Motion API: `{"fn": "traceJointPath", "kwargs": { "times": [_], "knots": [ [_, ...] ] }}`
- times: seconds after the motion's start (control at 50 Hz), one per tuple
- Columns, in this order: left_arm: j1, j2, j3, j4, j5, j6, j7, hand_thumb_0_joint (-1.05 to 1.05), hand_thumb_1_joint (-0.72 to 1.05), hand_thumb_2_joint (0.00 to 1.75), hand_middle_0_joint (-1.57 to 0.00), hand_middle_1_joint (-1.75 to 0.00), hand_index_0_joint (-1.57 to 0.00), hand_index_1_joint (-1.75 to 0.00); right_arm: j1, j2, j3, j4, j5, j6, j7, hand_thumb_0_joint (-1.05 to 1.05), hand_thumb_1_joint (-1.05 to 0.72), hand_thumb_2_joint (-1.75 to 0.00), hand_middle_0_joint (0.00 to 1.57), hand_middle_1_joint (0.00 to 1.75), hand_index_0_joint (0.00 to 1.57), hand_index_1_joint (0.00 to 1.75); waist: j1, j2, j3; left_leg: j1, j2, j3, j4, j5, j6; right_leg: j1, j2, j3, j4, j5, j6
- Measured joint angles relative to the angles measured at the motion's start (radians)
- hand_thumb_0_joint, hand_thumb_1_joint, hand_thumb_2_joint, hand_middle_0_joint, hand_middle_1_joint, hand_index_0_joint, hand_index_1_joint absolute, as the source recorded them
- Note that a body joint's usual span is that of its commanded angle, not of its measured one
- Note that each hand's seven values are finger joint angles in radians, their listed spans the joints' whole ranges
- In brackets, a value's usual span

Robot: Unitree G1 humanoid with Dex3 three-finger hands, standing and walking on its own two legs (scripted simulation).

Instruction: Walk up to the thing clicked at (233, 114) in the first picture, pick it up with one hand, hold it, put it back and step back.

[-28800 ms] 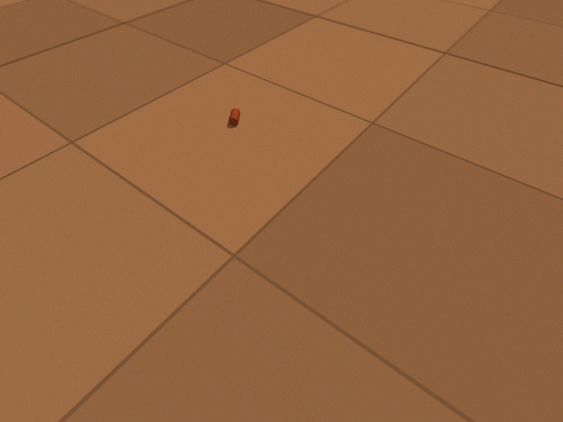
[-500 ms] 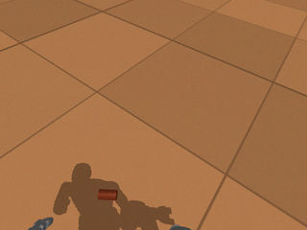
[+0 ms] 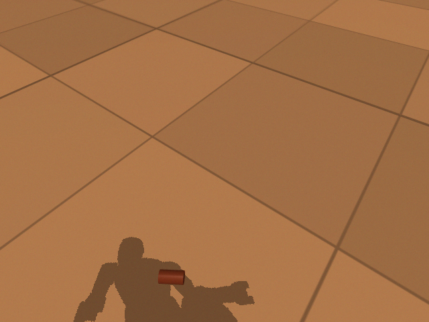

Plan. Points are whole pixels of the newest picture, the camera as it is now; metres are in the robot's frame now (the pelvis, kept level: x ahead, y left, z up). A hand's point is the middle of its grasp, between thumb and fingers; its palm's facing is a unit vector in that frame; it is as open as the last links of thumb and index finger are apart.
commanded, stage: walk up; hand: left
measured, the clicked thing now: (171, 276) +0.44 +0.21 -0.73
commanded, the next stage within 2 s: stand in 0.42 s
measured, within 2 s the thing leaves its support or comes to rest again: neither
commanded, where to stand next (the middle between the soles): +0.04 -0.05 m, yaw -2 degrees
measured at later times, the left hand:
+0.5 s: hand out of the picture +0.14 +0.23 -0.13, palm faces -0.10 -0.94 -0.33, open 7.4 cm
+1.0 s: hand out of the picture +0.11 +0.23 -0.13, palm faces -0.08 -0.93 -0.35, open 7.4 cm
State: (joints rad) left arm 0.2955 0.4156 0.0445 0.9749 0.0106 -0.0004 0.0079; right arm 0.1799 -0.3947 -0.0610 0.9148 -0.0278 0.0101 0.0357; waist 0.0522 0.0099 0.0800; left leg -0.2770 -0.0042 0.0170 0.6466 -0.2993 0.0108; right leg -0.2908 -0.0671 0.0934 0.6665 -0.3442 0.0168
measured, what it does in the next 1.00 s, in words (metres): steps on the spot: right foot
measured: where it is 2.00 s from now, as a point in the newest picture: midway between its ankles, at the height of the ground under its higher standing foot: outside the picture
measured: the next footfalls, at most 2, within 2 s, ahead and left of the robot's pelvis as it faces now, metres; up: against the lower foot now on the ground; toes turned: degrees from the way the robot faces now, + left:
right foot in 0.24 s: +0.03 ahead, -0.14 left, +0.00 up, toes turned -2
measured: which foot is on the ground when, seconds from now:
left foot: down 0.00-1.00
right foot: up 0.00-0.22, down 0.24-1.00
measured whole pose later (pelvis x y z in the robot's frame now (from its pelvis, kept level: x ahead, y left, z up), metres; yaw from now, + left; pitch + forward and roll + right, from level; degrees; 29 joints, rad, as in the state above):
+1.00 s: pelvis +0.01 -0.02 +0.03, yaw -3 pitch -3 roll +0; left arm 0.08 0.36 0.00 1.13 0.00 -0.02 0.00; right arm 0.10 -0.35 0.00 1.15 -0.01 -0.01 0.02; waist -0.01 0.00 0.06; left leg -0.11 0.05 0.05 0.31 -0.15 -0.03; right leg -0.09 0.01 0.01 0.32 -0.19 0.00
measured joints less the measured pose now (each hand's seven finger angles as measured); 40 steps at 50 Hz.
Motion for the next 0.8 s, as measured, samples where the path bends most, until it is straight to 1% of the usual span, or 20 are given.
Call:
{"fn": "traceJointPath", "kwargs": {
  "times": [0.04,0.06,0.1,0.14,0.18,0.22,0.24,0.26,0.28,0.3,0.34,0.38,0.42,0.48,0.6,0.68,0.8],
  "knots": [
    [-0.013,0.006,-0.002,0.011,-0.008,0.013,0.0,0.0,0.9,0.89,-0.2,-0.3,-0.2,-0.3,0.005,0.025,0.015,0.01,0.002,-0.004,-0.002,0.01,-0.91,-0.9,0.21,0.3,0.2,0.3,-0.02,-0.007,-0.013,-0.002,0.007,-0.001,-0.007,-0.009,0.009,-0.028,0.04,0.017,0.09,-0.094,-0.02],
    [-0.022,0.011,-0.002,0.013,-0.011,0.014,-0.001,0.0,0.9,0.89,-0.2,-0.3,-0.2,-0.3,0.008,0.037,0.021,0.015,0.001,-0.006,-0.003,0.01,-0.91,-0.9,0.21,0.3,0.2,0.3,-0.028,-0.012,-0.013,0.001,0.011,-0.004,-0.016,-0.007,0.012,-0.036,0.056,0.014,0.133,-0.117,-0.027],
    [-0.038,0.021,-0.001,0.011,-0.017,0.007,0.0,0.0,0.9,0.89,-0.2,-0.3,-0.2,-0.3,0.007,0.057,0.034,0.023,0.0,-0.009,-0.007,0.01,-0.9,-0.9,0.21,0.3,0.2,0.3,-0.034,-0.028,-0.009,0.009,0.019,0.002,-0.039,0.003,0.01,-0.043,0.077,0.01,0.178,-0.138,-0.038],
    [-0.051,0.023,-0.001,0.006,-0.02,0.002,-0.001,0.0,0.9,0.89,-0.2,-0.3,-0.2,-0.3,0.005,0.065,0.041,0.026,0.001,-0.019,-0.009,0.01,-0.9,-0.9,0.21,0.3,0.2,0.3,-0.036,-0.038,-0.002,0.011,0.027,0.013,-0.049,0.006,0.009,-0.032,0.078,-0.011,0.153,-0.146,-0.041],
    [-0.066,0.019,-0.002,0.003,-0.016,0.002,-0.005,0.0,0.9,0.89,-0.2,-0.3,-0.2,-0.3,0.002,0.062,0.043,0.026,0.001,-0.03,-0.013,0.01,-0.9,-0.9,0.21,0.3,0.21,0.3,-0.041,-0.043,0.007,0.01,0.032,0.025,-0.046,0.002,0.008,-0.005,0.069,-0.037,0.086,-0.143,-0.042],
    [-0.083,0.011,-0.005,0.0,-0.01,0.003,-0.009,0.0,0.9,0.89,-0.2,-0.3,-0.2,-0.3,-0.002,0.051,0.042,0.024,0.005,-0.034,-0.018,0.01,-0.9,-0.9,0.21,0.3,0.21,0.3,-0.044,-0.041,0.015,0.005,0.038,0.038,-0.031,-0.009,0.005,0.031,0.062,-0.06,-0.003,-0.104,-0.046],
    [-0.092,0.005,-0.006,0.0,-0.006,0.003,-0.01,0.0,0.9,0.89,-0.2,-0.3,-0.2,-0.3,-0.005,0.043,0.041,0.023,0.009,-0.034,-0.021,0.01,-0.9,-0.9,0.21,0.3,0.21,0.3,-0.045,-0.038,0.02,0.001,0.043,0.044,-0.018,-0.017,0.002,0.05,0.062,-0.065,-0.057,-0.04,-0.044],
    [-0.105,-0.006,-0.006,0.003,-0.002,0.002,-0.01,0.0,0.9,0.89,-0.2,-0.3,-0.2,-0.3,-0.009,0.034,0.039,0.026,0.014,-0.033,-0.026,0.01,-0.9,-0.9,0.21,0.3,0.21,0.3,-0.049,-0.024,0.03,0.0,0.053,0.041,-0.004,-0.024,-0.001,0.064,0.07,-0.069,-0.086,0.033,-0.03],
    [-0.117,-0.017,-0.008,0.005,0.003,0.001,-0.011,0.0,0.9,0.89,-0.2,-0.3,-0.2,-0.3,-0.011,0.025,0.036,0.03,0.021,-0.03,-0.031,0.01,-0.9,-0.9,0.21,0.3,0.21,0.3,-0.055,-0.008,0.038,0.001,0.063,0.034,0.003,-0.028,-0.005,0.075,0.079,-0.076,-0.098,0.048,-0.017],
    [-0.124,-0.025,-0.01,0.003,0.005,0.0,-0.014,0.0,0.9,0.89,-0.2,-0.3,-0.2,-0.3,-0.01,0.019,0.035,0.035,0.027,-0.028,-0.036,0.01,-0.9,-0.9,0.21,0.3,0.21,0.3,-0.059,0.0,0.037,0.003,0.067,0.03,0.001,-0.027,-0.009,0.078,0.083,-0.08,-0.102,0.046,-0.01],
    [-0.131,-0.028,-0.017,-0.004,0.004,0.004,-0.021,0.0,0.9,0.89,-0.2,-0.3,-0.2,-0.3,-0.004,0.02,0.034,0.047,0.032,-0.03,-0.044,0.01,-0.9,-0.9,0.21,0.3,0.2,0.3,-0.063,-0.016,0.024,0.019,0.054,0.039,-0.029,-0.015,-0.012,0.072,0.069,-0.072,-0.086,0.029,-0.007],
    [-0.142,-0.029,-0.021,-0.004,0.0,0.013,-0.028,0.0,0.9,0.89,-0.2,-0.3,-0.2,-0.3,0.005,0.023,0.036,0.061,0.026,-0.038,-0.045,0.01,-0.9,-0.9,0.21,0.3,0.2,0.3,-0.066,-0.035,0.007,0.039,0.039,0.051,-0.065,0.0,-0.013,0.066,0.055,-0.062,-0.072,0.017,-0.006],
    [-0.157,-0.031,-0.022,-0.003,-0.001,0.018,-0.032,0.0,0.9,0.89,-0.2,-0.3,-0.21,-0.3,0.011,0.02,0.04,0.074,0.022,-0.043,-0.044,0.01,-0.9,-0.9,0.21,0.3,0.2,0.3,-0.066,-0.039,-0.005,0.047,0.041,0.054,-0.078,0.005,-0.015,0.066,0.058,-0.059,-0.069,0.015,-0.011],
    [-0.183,-0.046,-0.036,0.02,-0.01,0.001,-0.032,0.0,0.9,0.89,-0.2,-0.3,-0.2,-0.3,0.0,0.015,0.041,0.11,0.024,-0.031,-0.04,0.01,-0.9,-0.9,0.21,0.3,0.2,0.3,-0.077,-0.02,-0.01,0.068,0.054,0.037,-0.104,0.019,-0.028,0.103,0.071,-0.076,-0.121,0.037,-0.016],
    [-0.217,-0.074,-0.062,0.063,-0.008,-0.018,-0.027,0.0,0.9,0.89,-0.2,-0.3,-0.21,-0.3,-0.038,0.015,0.048,0.156,0.029,-0.019,-0.026,0.01,-0.9,-0.9,0.21,0.3,0.2,0.3,-0.091,0.004,-0.02,0.121,0.05,0.034,-0.215,0.078,-0.038,0.149,0.069,-0.081,-0.211,0.083,-0.023],
    [-0.235,-0.075,-0.064,0.084,-0.011,-0.026,-0.021,0.0,0.9,0.89,-0.2,-0.3,-0.21,-0.3,-0.056,0.029,0.055,0.181,0.026,-0.02,-0.019,0.01,-0.91,-0.9,0.21,0.3,0.2,0.3,-0.09,0.01,-0.017,0.145,0.051,0.033,-0.272,0.111,-0.041,0.172,0.072,-0.084,-0.267,0.114,-0.024],
    [-0.241,-0.066,-0.056,0.116,-0.014,-0.027,-0.015,0.0,0.9,0.89,-0.2,-0.3,-0.21,-0.3,-0.07,0.047,0.061,0.213,0.022,-0.023,-0.015,0.01,-0.9,-0.9,0.21,0.3,0.2,0.3,-0.08,0.006,-0.017,0.164,0.054,0.034,-0.316,0.134,-0.043,0.192,0.075,-0.083,-0.313,0.14,-0.024]
  ]
}}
